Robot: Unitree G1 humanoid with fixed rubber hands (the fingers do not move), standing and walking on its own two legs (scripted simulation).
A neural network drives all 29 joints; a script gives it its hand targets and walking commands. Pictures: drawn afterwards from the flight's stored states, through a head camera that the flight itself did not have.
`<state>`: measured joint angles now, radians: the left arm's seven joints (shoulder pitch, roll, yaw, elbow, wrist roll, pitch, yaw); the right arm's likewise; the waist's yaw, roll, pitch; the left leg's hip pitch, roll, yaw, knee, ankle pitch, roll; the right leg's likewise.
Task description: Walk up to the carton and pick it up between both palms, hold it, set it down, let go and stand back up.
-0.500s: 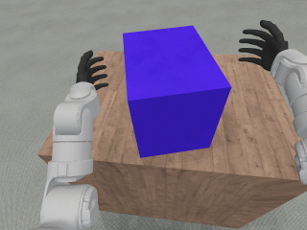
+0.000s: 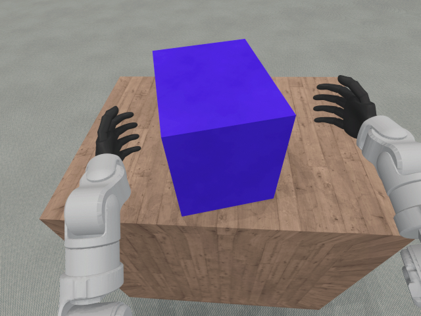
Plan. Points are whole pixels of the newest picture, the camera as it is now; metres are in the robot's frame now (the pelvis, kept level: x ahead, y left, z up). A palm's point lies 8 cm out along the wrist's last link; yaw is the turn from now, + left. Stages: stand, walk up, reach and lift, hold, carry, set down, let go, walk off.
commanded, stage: set down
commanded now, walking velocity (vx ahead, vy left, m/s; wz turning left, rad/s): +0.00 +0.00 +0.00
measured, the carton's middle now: (214, 125) +0.52 +0.05 +0.08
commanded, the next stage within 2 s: none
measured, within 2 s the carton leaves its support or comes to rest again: neither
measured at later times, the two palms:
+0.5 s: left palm (118, 186) +0.30 +0.19 +0.14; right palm (380, 163) +0.37 -0.24 +0.14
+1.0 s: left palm (121, 219) +0.26 +0.19 +0.11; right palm (396, 216) +0.29 -0.26 +0.09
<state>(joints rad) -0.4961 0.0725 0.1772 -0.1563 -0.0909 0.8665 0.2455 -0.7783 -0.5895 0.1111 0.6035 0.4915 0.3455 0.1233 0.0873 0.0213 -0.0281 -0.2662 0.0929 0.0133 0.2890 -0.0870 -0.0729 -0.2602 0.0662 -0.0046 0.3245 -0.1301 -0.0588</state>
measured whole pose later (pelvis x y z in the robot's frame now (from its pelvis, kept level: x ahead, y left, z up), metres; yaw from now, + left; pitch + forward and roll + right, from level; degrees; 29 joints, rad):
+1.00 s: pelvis +0.02 +0.00 +0.00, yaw -2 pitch -1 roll +1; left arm 0.11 0.00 0.06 -0.42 -0.04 0.62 0.27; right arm -0.05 -0.56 0.00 0.14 0.47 0.17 0.15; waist 0.02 0.00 0.01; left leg -0.12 0.08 0.01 0.27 -0.13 -0.07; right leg -0.14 0.07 0.04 0.34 -0.17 -0.06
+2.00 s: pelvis +0.04 +0.02 +0.00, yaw -1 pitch -2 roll +0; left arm 0.38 0.02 0.00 0.01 0.05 0.17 0.19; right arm 0.28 -0.36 -0.02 0.32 0.28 -0.08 0.20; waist 0.03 -0.02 0.02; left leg -0.08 0.05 -0.01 0.30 -0.19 -0.04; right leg -0.06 0.04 0.03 0.29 -0.19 -0.03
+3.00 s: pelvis +0.03 +0.05 +0.00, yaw -3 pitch -5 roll +0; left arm 0.20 0.17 -0.01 0.48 0.00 0.16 0.06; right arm 0.18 -0.17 -0.07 0.68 -0.02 -0.16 0.06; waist 0.01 0.00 0.09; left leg -0.09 0.02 0.04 0.42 -0.24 0.00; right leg -0.08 0.01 0.05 0.41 -0.23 0.01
